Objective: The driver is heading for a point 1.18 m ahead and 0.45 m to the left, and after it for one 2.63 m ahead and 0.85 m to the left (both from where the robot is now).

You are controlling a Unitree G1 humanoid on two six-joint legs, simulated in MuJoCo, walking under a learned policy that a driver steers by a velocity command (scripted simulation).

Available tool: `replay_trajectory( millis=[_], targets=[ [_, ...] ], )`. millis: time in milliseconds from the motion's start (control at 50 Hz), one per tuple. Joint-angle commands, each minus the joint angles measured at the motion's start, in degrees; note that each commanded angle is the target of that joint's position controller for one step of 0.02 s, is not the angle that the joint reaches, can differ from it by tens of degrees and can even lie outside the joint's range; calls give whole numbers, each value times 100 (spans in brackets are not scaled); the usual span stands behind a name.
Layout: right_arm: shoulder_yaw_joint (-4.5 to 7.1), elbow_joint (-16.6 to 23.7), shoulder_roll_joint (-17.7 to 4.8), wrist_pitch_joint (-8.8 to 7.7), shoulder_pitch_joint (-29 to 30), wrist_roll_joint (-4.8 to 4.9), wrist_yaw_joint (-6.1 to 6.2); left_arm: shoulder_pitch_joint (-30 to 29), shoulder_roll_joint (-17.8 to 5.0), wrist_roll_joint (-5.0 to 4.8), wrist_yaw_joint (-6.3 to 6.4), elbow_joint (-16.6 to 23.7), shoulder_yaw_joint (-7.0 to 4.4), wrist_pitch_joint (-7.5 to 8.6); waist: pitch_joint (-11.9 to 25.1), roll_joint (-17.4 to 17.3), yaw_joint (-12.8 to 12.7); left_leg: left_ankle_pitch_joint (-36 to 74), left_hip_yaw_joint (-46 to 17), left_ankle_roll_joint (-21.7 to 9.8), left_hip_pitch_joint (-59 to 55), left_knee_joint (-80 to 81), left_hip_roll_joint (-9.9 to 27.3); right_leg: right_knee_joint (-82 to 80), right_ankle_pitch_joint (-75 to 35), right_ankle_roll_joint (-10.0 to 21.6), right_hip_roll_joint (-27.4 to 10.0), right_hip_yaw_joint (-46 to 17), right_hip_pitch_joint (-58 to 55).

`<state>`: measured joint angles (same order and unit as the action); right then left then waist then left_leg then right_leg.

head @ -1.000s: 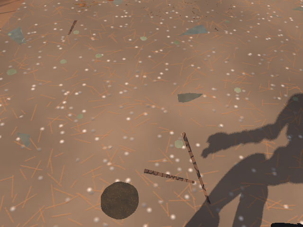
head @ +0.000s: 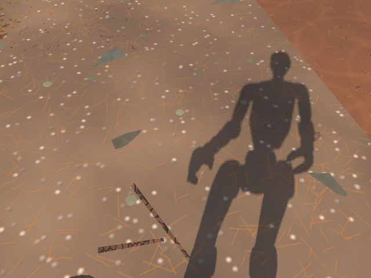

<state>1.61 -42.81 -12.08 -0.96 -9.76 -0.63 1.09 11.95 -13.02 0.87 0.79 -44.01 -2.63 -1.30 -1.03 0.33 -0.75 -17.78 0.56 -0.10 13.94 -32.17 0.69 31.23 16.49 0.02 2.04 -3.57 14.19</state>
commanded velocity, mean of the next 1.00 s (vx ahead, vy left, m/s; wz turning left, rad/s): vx -0.06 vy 0.00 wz -0.01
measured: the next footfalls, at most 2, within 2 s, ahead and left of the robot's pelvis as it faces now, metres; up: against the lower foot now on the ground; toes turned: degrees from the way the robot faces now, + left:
left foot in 1.06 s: -0.11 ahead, +0.15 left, +0.00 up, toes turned -1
right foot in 1.58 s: +0.28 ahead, -0.06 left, +0.00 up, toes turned -3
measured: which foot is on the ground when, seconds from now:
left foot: down 0.00-0.82, up 0.84-1.00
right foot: down 0.00-1.00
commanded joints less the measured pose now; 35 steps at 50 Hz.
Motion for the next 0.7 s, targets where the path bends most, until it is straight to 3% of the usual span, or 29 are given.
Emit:
replay_trajectory(
  millis=[20,500,520,540,560,580,600,620,640,660,700],
  targets=[
    [160,330,-650,-70,82,10,21,-152,-480,-9,44,290,-127,94,274,-18,71,1004,-394,-217,-121,553,357,-430,-973,106,-304,-344,-57],
    [122,-767,-599,-97,-137,51,30,23,-457,-58,227,-893,-186,43,31,-69,48,1034,-344,-259,-145,951,230,-640,-1207,-32,-323,-225,-472],
    [166,-905,-692,-68,-371,81,48,215,-409,-91,227,-1030,-189,37,273,-207,81,-370,-349,-365,-303,1073,166,-425,-7,9,-74,75,-435],
    [265,-978,-961,-35,-593,167,66,189,-454,-155,210,-1028,-217,59,68,-493,196,-2220,-808,-617,-320,1372,394,54,1303,64,136,345,137],
    [244,-941,-958,-37,-523,161,92,-223,-342,-141,214,-865,-169,126,-459,-717,279,-2577,-1577,-893,-70,1862,942,445,930,38,91,443,671],
    [92,-839,-598,-84,2,54,127,-326,-137,-110,218,-825,-105,193,-724,-702,32,-1755,-1808,-983,424,1934,1234,159,250,48,-315,93,420],
    [-9,-793,-369,-154,406,-36,115,-162,-21,-25,213,-911,-49,234,-757,-527,-234,-17,-1252,-685,832,1533,908,-645,-865,26,-588,-239,-312],
    [81,-815,-563,-196,233,-28,100,-43,-421,39,187,-1028,-131,249,-520,-160,-31,1389,-494,-338,454,962,321,-683,-2160,-12,-564,-359,-391],
    [186,-898,-856,-186,-213,26,86,37,-839,-42,164,-1109,-238,265,-168,279,195,2196,-257,-184,-100,744,142,-343,-2799,66,-454,-230,-339],
    [236,-938,-1056,-164,-326,83,99,16,-875,-136,166,-1065,-271,259,151,214,135,2765,-264,-156,-364,520,151,-223,-3185,122,-460,-191,-455],
    [283,-853,-1083,-44,-208,198,194,-81,-891,-183,218,-1014,-293,169,481,81,131,3754,-237,-310,-528,79,177,40,-3745,188,-456,-167,-437]
  ],
)
Velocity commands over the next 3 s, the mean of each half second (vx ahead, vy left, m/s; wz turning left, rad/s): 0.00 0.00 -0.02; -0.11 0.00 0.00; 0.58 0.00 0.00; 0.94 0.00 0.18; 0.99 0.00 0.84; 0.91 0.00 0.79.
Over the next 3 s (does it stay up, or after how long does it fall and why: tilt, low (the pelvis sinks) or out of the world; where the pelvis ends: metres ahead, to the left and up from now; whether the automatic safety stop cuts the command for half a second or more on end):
stays up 1.32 0.33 -0.03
